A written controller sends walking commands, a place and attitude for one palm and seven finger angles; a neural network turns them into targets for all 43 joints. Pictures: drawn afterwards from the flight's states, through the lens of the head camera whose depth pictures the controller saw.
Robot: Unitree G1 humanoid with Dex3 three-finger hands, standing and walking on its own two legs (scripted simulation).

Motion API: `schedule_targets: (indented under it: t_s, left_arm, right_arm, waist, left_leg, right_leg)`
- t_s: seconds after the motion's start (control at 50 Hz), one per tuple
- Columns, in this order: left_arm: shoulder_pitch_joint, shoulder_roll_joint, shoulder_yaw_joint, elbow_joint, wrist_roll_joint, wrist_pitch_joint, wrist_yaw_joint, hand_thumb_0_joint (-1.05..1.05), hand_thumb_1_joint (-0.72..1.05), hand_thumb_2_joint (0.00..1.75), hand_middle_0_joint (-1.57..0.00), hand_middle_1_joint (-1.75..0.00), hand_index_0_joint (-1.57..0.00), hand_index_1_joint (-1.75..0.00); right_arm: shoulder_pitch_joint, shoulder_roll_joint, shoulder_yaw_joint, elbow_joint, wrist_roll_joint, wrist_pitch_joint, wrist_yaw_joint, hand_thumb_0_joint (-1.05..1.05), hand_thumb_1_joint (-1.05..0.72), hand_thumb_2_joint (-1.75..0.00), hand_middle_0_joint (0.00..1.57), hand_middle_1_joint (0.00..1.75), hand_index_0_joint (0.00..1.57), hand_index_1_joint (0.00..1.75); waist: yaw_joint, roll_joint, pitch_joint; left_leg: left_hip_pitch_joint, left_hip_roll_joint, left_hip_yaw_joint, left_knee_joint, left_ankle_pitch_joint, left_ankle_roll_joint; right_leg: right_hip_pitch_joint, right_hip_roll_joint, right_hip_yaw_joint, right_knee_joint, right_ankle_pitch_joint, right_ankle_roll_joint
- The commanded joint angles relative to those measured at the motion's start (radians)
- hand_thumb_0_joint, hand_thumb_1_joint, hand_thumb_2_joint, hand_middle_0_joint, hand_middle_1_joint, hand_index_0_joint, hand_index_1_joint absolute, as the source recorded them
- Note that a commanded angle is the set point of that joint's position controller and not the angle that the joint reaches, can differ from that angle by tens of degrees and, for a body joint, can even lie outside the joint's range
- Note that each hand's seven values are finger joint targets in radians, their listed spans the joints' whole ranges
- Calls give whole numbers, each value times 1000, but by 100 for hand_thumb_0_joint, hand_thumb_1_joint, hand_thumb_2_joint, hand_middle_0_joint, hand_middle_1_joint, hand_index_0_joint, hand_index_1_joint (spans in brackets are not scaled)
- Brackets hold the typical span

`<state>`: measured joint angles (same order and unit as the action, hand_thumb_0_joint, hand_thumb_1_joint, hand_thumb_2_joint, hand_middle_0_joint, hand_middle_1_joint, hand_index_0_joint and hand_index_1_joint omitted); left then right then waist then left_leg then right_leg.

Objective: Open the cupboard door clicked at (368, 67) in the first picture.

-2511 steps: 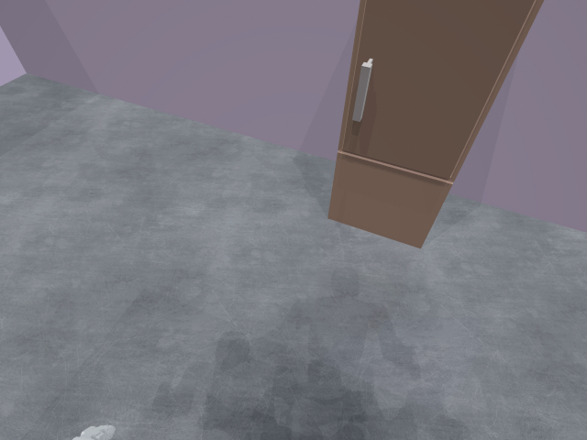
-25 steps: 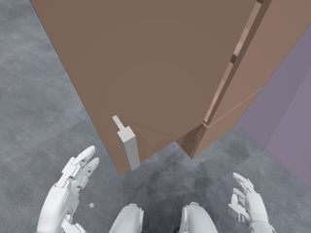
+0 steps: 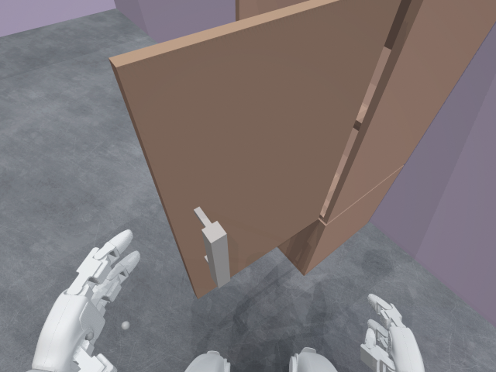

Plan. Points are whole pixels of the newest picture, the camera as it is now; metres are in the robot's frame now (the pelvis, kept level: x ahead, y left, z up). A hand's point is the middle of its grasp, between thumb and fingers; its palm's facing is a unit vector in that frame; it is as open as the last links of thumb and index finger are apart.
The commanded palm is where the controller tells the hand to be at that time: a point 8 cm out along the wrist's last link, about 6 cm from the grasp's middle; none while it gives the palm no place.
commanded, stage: draw the hand back to the body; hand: left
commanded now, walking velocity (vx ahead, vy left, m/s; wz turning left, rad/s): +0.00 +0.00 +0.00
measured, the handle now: (211, 248) +0.32 +0.09 +0.01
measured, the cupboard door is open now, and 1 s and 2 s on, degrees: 87 87 87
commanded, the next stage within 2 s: step back with the hand held close in 1.22 s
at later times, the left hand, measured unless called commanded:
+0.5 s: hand (48, 265) +0.21 +0.24 +0.17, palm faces +0.30 -0.86 -0.40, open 13.2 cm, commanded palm +0.16 +0.28 +0.20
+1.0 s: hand out of the picture +0.24 +0.25 +0.26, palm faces +0.45 -0.80 -0.40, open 7.8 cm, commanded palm +0.18 +0.29 +0.27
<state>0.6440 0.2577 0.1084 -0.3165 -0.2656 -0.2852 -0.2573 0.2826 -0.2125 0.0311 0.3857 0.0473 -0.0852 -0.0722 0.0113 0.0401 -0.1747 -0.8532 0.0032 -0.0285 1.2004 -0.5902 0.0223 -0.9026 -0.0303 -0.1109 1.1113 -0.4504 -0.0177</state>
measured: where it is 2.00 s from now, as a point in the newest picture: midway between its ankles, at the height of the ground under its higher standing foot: outside the picture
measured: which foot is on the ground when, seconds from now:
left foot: down 0.00-1.00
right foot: down 0.00-1.00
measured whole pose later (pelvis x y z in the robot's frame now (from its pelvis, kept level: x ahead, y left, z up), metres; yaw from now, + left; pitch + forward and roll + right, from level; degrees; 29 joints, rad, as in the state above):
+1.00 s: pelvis +0.04 -0.01 +0.09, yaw -1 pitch -4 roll -1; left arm 0.46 0.34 0.34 -0.42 -0.06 -0.08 0.11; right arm 0.19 -0.24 0.03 0.62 0.00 -0.12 -0.07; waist 0.08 0.07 0.01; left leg -0.05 0.01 0.02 0.44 -0.32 0.01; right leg -0.14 0.00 -0.07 0.42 -0.22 -0.01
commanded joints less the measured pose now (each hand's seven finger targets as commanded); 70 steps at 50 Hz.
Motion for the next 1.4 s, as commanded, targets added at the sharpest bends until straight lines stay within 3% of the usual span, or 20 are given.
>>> schedule_targets:
  t_s: [0.0, 0.12, 0.14, 0.16, 0.18, 0.22, 0.32, 0.6, 0.68, 0.82, 0.88, 1.06, 1.12, 1.16, 1.24, 1.3, 1.32, 1.34, 1.36, 1.38]
  left_arm:
    - [16, 109, 92, -210, -32, -69, -8, 0, -50, 30, -15, -30, -15, -30]
    - [21, 122, 113, -264, -45, -36, -14, 0, -32, 37, -16, -30, -16, -30]
    - [68, 281, 171, -326, 124, 55, 159, 0, -29, 39, -16, -30, -16, -30]
    - [117, 203, 141, -332, 148, 115, 243, 0, -26, 40, -16, -30, -16, -30]
    - [127, 138, 77, -349, 174, 157, 288, 0, -22, 42, -16, -30, -16, -30]
    - [107, 150, 78, -358, 205, 203, 347, 0, -15, 45, -16, -30, -16, -30]
    - [-5, 179, 99, -346, 232, 226, 407, 0, 2, 52, -17, -30, -17, -30]
    - [-107, 236, 248, -343, 227, 190, 401, 0, 51, 74, -19, -30, -19, -30]
    - [-161, 247, 288, -324, 217, 178, 394, 0, 65, 80, -19, -30, -19, -30]
    - [-272, 291, 365, -337, 207, 150, 393, 0, 90, 90, -20, -30, -20, -30]
    - [-213, 226, 315, -243, 203, 156, 379, 0, 90, 90, -20, -30, -20, -30]
    - [-247, 297, 366, -333, 213, 134, 385, 0, 90, 90, -20, -30, -20, -30]
    - [-253, 277, 352, -310, 213, 135, 384, 0, 90, 90, -20, -30, -20, -30]
    - [-264, 276, 349, -304, 214, 132, 383, 0, 90, 90, -20, -30, -20, -30]
    - [-253, 260, 337, -295, 213, 128, 382, 0, 90, 90, -20, -30, -20, -30]
    - [-254, 264, 339, -289, 213, 127, 381, 0, 90, 90, -20, -30, -20, -30]
    - [-354, 294, 353, -305, 215, 123, 387, 0, 90, 90, -20, -30, -20, -30]
    - [-442, 411, 484, -324, 224, 82, 398, 0, 90, 90, -20, -30, -20, -30]
    - [-430, 400, 477, -277, 232, 67, 394, 0, 90, 90, -20, -30, -20, -30]
    - [-293, 314, 416, -215, 230, 71, 385, 0, 90, 90, -20, -30, -20, -30]
  right_arm:
    - [-82, -130, -59, -168, 1, -80, -12, 0, -90, -90, 20, 30, 20, 30]
    - [-82, -130, -53, -152, 8, -111, -3, 0, -90, -90, 20, 30, 20, 30]
    - [-69, -129, -60, -156, -12, -83, -38, 0, -90, -90, 20, 30, 20, 30]
    - [-77, -103, -50, -154, -17, -75, -48, 0, -90, -90, 20, 30, 20, 30]
    - [-69, -101, -41, -145, -21, -67, -49, 0, -90, -90, 20, 30, 20, 30]
    - [-67, -106, -38, -124, -22, -55, -49, 0, -90, -90, 20, 30, 20, 30]
    - [-86, -118, -25, -90, -29, -67, -57, 0, -90, -90, 20, 30, 20, 30]
    - [-152, -114, -20, 29, -45, -121, -24, 0, -90, -90, 20, 30, 20, 30]
    - [-176, -115, -25, 45, -45, -112, -19, 0, -90, -90, 20, 30, 20, 30]
    - [-200, -115, -31, 72, -47, -105, -14, 0, -90, -90, 20, 30, 20, 30]
    - [-201, -117, -37, 82, -46, -93, -8, 0, -90, -90, 20, 30, 20, 30]
    - [-221, -118, -43, 81, -54, -104, -13, 0, -90, -90, 20, 30, 20, 30]
    - [-219, -113, -42, 87, -52, -105, -13, 0, -90, -90, 20, 30, 20, 30]
    - [-224, -115, -44, 92, -52, -111, -14, 0, -90, -90, 20, 30, 20, 30]
    - [-221, -113, -46, 97, -52, -115, -11, 0, -90, -90, 20, 30, 20, 30]
    - [-227, -113, -46, 101, -54, -116, -11, 0, -90, -90, 20, 30, 20, 30]
    - [-228, -117, -45, 110, -53, -116, -14, 0, -90, -90, 20, 30, 20, 30]
    - [-197, -137, -44, 70, -43, -93, -15, 0, -90, -90, 20, 30, 20, 30]
    - [-194, -126, -43, 86, -47, -78, -17, 0, -90, -90, 20, 30, 20, 30]
    - [-202, -127, -50, 90, -52, -66, -17, 0, -90, -90, 20, 30, 20, 30]
  waist:
    - [-5, 15, -83]
    - [5, 55, -79]
    - [71, 64, -132]
    - [48, 54, -61]
    - [33, 101, -23]
    - [25, 70, -1]
    - [16, 4, 50]
    - [57, 39, 79]
    - [56, 1, 115]
    - [61, 31, 118]
    - [57, 1, 171]
    - [70, 45, 108]
    - [65, 13, 142]
    - [64, 36, 157]
    - [63, -7, 143]
    - [66, 18, 153]
    - [55, 19, 144]
    - [8, -62, 224]
    - [7, -67, 221]
    - [1, -69, 196]
  left_leg:
    - [73, -28, -26, -278, 155, -12]
    - [180, -19, -33, -344, 276, -20]
    - [214, 7, -25, -438, 302, -17]
    - [215, 2, -28, -462, 295, -21]
    - [231, 7, -26, -471, 329, -22]
    - [283, 22, -36, -488, 398, -24]
    - [383, 21, -29, -566, 386, -12]
    - [628, 27, -1, -742, 702, -35]
    - [652, 27, 13, -781, 646, -21]
    - [698, 21, 28, -819, 603, -11]
    - [695, 24, 35, -832, 579, -5]
    - [726, 14, 42, -841, 577, -1]
    - [722, 14, 42, -848, 545, 0]
    - [725, 13, 43, -851, 528, 1]
    - [733, 14, 40, -857, 521, 4]
    - [731, 13, 44, -862, 513, 4]
    - [738, 10, 45, -863, 496, 5]
    - [654, 25, 10, -831, 422, 15]
    - [648, 18, -4, -818, 396, 15]
    - [668, 22, -1, -805, 429, 15]
  right_leg:
    - [254, 44, 53, -232, -21, -13]
    - [338, 50, 26, -258, 116, -13]
    - [421, 19, 72, -293, 114, -24]
    - [421, 22, 59, -323, 110, -21]
    - [436, 14, 55, -329, 128, -17]
    - [459, 16, 44, -359, 164, -14]
    - [543, 12, 45, -454, 184, -8]
    - [799, 9, 47, -619, 433, -8]
    - [823, 12, 55, -664, 429, -4]
    - [856, 13, 71, -716, 431, -5]
    - [843, 13, 71, -734, 417, -1]
    - [887, 12, 86, -748, 434, -6]
    - [867, 18, 86, -764, 399, -2]
    - [857, 15, 89, -775, 382, -4]
    - [863, 19, 87, -777, 368, 1]
    - [862, 17, 90, -783, 363, 1]
    - [856, 16, 96, -792, 349, 1]
    - [761, -28, 198, -847, 362, 3]
    - [756, -53, 202, -856, 352, -6]
    - [740, -60, 196, -847, 369, -9]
